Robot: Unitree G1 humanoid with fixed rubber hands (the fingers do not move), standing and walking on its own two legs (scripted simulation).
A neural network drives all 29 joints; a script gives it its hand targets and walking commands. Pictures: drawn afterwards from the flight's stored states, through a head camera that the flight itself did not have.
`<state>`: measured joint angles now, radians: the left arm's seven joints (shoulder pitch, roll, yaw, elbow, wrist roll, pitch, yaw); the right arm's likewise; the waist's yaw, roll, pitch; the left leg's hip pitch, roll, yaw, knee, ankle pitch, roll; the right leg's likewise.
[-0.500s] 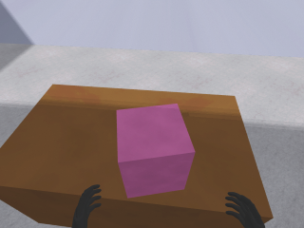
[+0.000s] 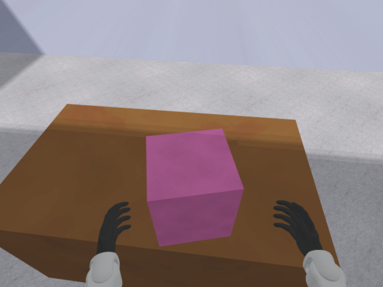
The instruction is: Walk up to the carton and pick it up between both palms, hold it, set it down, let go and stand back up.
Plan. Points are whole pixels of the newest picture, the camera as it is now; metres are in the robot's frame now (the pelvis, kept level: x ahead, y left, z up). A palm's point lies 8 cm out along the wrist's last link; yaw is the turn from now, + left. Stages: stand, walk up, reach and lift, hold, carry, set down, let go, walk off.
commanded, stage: reach and lift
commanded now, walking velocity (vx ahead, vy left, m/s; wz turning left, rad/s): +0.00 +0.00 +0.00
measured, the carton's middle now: (190, 188) +0.40 +0.04 -0.08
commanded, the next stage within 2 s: none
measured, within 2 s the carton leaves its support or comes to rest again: neither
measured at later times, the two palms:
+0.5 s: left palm (106, 208) +0.27 +0.21 +0.03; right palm (297, 202) +0.31 -0.19 +0.03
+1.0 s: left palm (105, 177) +0.33 +0.23 +0.06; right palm (287, 165) +0.38 -0.18 +0.06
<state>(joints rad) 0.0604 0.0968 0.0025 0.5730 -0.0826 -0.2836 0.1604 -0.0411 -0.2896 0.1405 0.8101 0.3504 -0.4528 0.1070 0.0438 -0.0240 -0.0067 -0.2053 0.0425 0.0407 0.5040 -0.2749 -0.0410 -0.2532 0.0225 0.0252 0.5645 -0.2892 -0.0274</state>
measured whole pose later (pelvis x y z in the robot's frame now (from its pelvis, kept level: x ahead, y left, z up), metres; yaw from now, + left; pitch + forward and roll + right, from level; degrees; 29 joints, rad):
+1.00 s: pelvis -0.01 +0.01 +0.01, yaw -1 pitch +8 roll +0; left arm -0.40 0.11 0.10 0.53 -0.12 0.14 0.15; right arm -0.54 -0.37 0.10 0.87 0.36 -0.11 0.08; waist 0.10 0.02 -0.08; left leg -0.34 0.06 0.04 0.41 -0.19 -0.03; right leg -0.35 0.04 0.03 0.37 -0.15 -0.02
